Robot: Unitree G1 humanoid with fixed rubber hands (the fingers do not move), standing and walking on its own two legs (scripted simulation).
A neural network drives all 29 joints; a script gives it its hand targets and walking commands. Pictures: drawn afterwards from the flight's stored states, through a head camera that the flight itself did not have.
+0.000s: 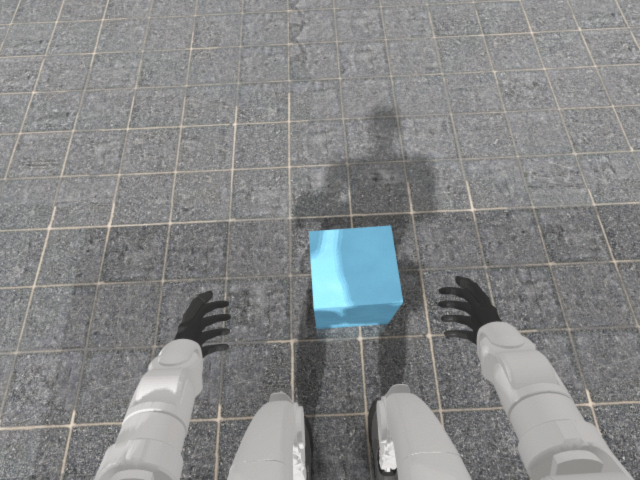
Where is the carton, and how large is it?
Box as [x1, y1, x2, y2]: [309, 225, 402, 328]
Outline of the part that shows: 390,225 309,231 313,305 316,328 387,323 402,302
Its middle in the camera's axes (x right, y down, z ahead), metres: +0.09 +0.10 +1.06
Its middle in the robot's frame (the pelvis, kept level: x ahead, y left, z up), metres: +0.52 -0.06 -0.58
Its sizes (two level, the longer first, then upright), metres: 0.210 0.200 0.250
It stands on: the floor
